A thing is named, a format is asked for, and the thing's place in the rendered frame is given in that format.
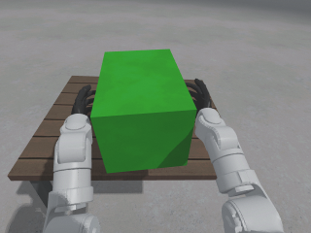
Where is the right robot forearm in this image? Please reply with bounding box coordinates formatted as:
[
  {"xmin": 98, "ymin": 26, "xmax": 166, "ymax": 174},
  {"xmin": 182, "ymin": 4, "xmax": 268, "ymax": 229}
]
[{"xmin": 194, "ymin": 108, "xmax": 284, "ymax": 230}]

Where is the robot right upper arm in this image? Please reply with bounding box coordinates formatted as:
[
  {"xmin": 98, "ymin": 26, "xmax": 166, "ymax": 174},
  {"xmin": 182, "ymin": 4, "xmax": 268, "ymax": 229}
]
[{"xmin": 222, "ymin": 194, "xmax": 285, "ymax": 233}]

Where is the robot left upper arm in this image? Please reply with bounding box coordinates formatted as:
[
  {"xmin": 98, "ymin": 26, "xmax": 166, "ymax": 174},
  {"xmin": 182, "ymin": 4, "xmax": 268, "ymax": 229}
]
[{"xmin": 44, "ymin": 213, "xmax": 100, "ymax": 233}]

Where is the carton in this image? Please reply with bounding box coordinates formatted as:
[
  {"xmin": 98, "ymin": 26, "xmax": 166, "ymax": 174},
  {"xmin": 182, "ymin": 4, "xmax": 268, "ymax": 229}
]
[{"xmin": 90, "ymin": 49, "xmax": 197, "ymax": 174}]

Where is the left robot hand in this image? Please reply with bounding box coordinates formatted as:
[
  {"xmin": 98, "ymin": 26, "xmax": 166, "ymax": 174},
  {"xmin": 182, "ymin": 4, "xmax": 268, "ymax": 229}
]
[{"xmin": 71, "ymin": 84, "xmax": 96, "ymax": 120}]

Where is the left robot forearm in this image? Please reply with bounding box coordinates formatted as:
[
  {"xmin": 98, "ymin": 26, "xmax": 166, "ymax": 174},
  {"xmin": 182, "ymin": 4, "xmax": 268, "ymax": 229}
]
[{"xmin": 42, "ymin": 114, "xmax": 94, "ymax": 233}]

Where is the table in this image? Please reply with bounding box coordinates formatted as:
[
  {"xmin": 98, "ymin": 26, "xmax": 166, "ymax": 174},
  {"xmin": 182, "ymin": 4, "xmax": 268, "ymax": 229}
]
[{"xmin": 8, "ymin": 76, "xmax": 221, "ymax": 208}]

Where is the right robot hand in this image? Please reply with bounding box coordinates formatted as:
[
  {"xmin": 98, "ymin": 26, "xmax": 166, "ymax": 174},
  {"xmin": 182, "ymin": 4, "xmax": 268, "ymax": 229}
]
[{"xmin": 185, "ymin": 79, "xmax": 212, "ymax": 118}]

